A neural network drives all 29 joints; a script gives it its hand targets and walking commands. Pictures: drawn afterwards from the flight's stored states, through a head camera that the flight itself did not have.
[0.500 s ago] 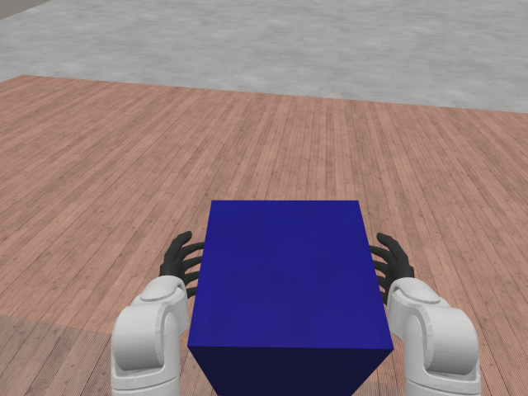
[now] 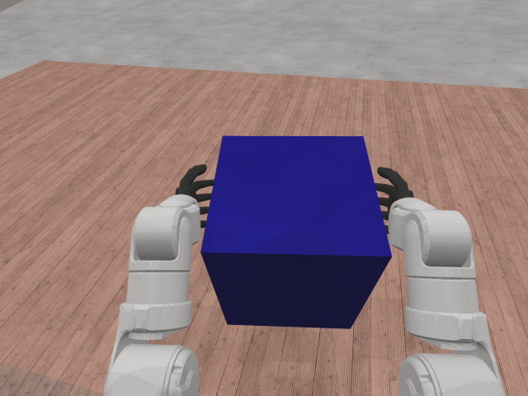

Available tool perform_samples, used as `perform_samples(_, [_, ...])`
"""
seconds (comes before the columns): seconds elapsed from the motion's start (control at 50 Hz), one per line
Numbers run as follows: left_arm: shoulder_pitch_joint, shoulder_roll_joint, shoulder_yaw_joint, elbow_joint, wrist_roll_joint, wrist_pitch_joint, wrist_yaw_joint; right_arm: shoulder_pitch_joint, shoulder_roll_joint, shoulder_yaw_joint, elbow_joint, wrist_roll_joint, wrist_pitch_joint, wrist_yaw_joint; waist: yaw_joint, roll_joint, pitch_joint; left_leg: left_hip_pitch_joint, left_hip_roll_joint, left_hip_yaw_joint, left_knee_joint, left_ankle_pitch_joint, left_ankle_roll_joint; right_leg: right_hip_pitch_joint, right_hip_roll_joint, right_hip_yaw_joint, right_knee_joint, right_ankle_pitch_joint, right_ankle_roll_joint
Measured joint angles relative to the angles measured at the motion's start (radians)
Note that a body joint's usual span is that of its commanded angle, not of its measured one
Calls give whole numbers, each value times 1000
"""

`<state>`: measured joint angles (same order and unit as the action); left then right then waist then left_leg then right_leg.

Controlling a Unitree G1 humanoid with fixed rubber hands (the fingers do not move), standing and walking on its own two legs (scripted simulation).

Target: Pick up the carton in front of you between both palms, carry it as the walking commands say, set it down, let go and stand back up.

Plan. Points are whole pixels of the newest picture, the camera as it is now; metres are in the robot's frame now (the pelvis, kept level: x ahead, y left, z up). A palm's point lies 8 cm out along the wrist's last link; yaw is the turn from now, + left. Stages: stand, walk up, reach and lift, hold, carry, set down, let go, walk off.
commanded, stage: carry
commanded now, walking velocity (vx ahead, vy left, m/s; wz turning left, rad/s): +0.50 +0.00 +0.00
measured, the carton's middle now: (290, 237) +0.37 +0.01 +0.04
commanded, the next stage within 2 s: none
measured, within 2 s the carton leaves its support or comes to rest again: neither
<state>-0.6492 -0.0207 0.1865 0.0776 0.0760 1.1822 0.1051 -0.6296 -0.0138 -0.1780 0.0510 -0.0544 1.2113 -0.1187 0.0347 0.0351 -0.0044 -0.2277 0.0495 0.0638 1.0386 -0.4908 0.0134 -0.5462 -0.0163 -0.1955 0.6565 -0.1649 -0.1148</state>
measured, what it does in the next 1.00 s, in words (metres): goes down: left foot 0.04 m lower, then right foot 0.05 m lower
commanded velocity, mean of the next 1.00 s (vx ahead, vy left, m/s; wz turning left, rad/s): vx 0.50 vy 0.00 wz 0.00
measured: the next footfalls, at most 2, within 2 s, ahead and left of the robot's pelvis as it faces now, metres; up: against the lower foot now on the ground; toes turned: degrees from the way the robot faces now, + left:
left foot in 0.42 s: +0.45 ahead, +0.05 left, -0.04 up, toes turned +3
right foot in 0.86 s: +0.77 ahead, -0.07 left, -0.09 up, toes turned -3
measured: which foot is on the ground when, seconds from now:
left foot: up 0.00-0.40, down 0.42-0.88, up 0.90-1.00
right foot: down 0.00-0.40, up 0.42-0.84, down 0.86-1.00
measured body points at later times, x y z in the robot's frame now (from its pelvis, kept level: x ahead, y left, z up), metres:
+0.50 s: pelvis +0.36 +0.00 -0.03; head +0.40 +0.01 +0.42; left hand +0.74 +0.15 +0.08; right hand +0.73 -0.15 +0.09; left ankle +0.42 +0.05 -0.75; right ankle +0.18 -0.09 -0.64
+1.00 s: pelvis +0.69 -0.04 -0.08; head +0.72 -0.04 +0.37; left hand +1.05 +0.12 +0.01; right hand +1.06 -0.18 +0.00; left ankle +0.57 +0.08 -0.69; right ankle +0.73 -0.07 -0.80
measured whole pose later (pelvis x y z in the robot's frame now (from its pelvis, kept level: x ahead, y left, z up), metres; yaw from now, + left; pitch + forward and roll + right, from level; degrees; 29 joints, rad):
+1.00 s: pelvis +0.69 -0.04 -0.08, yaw +0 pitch +5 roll +1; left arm -0.60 -0.04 0.22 0.09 0.09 1.18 0.12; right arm -0.62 0.01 -0.19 0.14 -0.05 1.17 -0.13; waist 0.02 -0.01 -0.02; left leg -0.49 -0.03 -0.01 1.32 -0.49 0.05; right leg -0.47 0.07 -0.12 0.63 -0.10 -0.13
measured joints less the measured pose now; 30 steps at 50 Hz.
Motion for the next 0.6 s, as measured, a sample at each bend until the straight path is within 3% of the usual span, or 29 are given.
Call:
perform_samples(0.04, [-11, 3, 7, 32, -9, -1, 5, -23, -1, -11, 36, -2, 6, -1, 9, -7, 33, -138, -27, -41, 201, 39, 26, 33, -1, -2, -16, 52, -6])
perform_samples(0.12, [-9, 4, 27, 16, -27, -5, 15, -41, 18, -23, 31, -14, 7, -9, 9, -18, 79, -326, -14, -57, 185, 118, 42, 119, 8, -2, -79, 77, 2])
perform_samples(0.22, [-6, -14, 46, -52, -25, -28, 17, -32, 41, -44, -40, -19, -20, -11, 12, -34, 89, -444, 4, -52, -49, 203, 34, 215, 18, 11, -118, -11, 12])
perform_samples(0.34, [15, -41, 45, -143, -20, -31, 17, 8, 60, -59, -152, -15, -22, -12, 26, -19, 62, -386, -33, 8, -462, 518, 39, 369, 42, 29, -116, -161, 44])
perform_samples(0.4, [18, -31, 47, -148, -26, -19, 17, 5, 70, -56, -149, -23, -17, -12, 25, -6, 28, -270, -61, 60, -640, 686, 64, 421, 58, 37, 21, -274, 58])
perform_samples(0.42, [14, -20, 45, -138, -32, -15, 16, -1, 73, -54, -136, -28, -16, -12, 20, -7, 13, -235, -62, 67, -631, 680, 93, 411, 58, 39, 125, -302, 61])
perform_samples(0.46, [-10, 12, 41, -97, -46, -12, 15, -20, 76, -48, -95, -41, -27, -11, -5, -54, 16, -250, -92, 74, -500, 497, 137, 316, 50, 112, 397, -360, 68])
perform_samples(0.5, [-6, 22, 36, -66, -48, 2, 15, -21, 71, -39, -53, -42, -17, -11, -31, -48, 20, -241, -94, 70, -443, 419, 146, 199, 62, 158, 595, -363, 63])
perform_samples(0.54, [0, 12, 30, -50, -36, 21, 15, -3, 64, -39, -42, -32, -1, -11, -51, -37, 26, -208, -95, 62, -447, 386, 146, 100, 47, 175, 617, -301, 63])
perform_samples(0.6, [1, -4, 26, -62, -14, 34, 15, 13, 55, -44, -51, -13, 2, -11, -73, -31, 43, -154, -96, 55, -475, 345, 149, -24, 7, 194, 501, -228, 72])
